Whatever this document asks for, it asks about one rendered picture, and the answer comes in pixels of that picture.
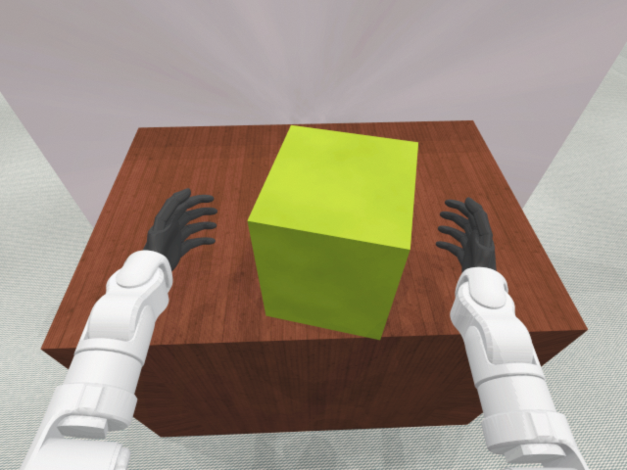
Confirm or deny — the robot left forearm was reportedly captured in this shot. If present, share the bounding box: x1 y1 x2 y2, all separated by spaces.
20 251 172 470

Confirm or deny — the robot right forearm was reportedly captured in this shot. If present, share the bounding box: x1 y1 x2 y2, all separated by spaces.
450 267 590 470

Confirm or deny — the robot left hand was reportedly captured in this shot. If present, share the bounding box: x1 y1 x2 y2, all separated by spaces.
143 188 217 271

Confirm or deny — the carton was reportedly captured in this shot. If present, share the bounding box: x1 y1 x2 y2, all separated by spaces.
247 125 418 340

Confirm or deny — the robot left upper arm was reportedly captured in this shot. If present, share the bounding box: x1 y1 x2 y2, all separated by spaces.
29 438 131 470

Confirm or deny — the pedestal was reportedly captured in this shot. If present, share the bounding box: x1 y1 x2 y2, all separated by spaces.
41 120 588 438

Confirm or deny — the robot right hand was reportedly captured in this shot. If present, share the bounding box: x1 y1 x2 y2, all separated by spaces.
436 197 497 273

